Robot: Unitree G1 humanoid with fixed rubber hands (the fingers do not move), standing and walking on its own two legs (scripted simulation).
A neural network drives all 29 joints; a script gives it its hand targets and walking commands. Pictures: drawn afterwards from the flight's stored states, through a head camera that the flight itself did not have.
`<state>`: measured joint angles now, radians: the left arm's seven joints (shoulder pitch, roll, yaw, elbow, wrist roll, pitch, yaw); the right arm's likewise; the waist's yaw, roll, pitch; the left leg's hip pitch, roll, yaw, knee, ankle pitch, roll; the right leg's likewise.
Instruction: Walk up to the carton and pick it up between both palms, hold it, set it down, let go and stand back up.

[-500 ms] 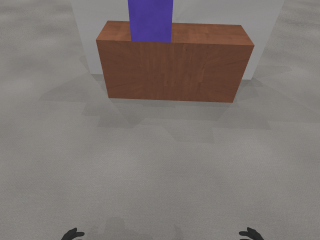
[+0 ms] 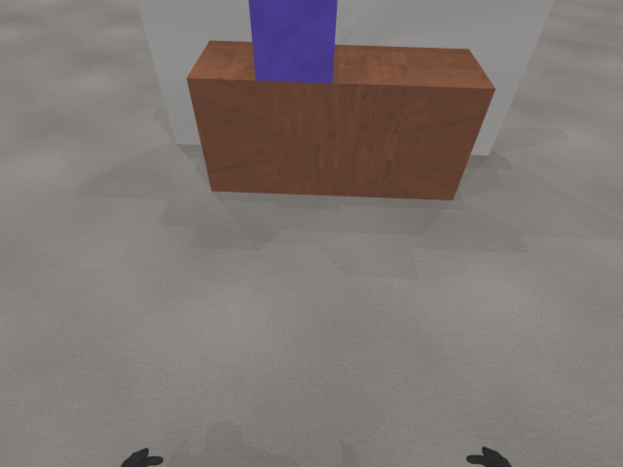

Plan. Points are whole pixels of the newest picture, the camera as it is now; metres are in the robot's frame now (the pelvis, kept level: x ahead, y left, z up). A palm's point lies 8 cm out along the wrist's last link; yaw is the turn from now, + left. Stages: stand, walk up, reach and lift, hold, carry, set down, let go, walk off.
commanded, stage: stand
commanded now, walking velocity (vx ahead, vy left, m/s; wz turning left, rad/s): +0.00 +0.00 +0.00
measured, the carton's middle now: (295, 33) +1.63 +0.06 -0.04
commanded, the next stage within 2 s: walk up in 0.06 s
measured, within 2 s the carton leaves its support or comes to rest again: neither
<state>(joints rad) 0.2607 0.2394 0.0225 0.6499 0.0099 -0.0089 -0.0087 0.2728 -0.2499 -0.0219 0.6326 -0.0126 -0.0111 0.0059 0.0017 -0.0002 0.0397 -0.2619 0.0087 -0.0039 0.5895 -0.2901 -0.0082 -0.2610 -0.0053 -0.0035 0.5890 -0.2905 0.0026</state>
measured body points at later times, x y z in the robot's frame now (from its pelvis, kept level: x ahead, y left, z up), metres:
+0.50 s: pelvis +0.04 +0.02 -0.01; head +0.02 +0.02 +0.44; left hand +0.10 +0.29 -0.13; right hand +0.13 -0.25 -0.10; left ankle +0.03 +0.12 -0.73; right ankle +0.01 -0.11 -0.71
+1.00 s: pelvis +0.23 -0.02 -0.02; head +0.24 -0.04 +0.43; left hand +0.34 +0.25 -0.11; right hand +0.30 -0.30 -0.13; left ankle +0.21 +0.10 -0.65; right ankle +0.28 -0.14 -0.73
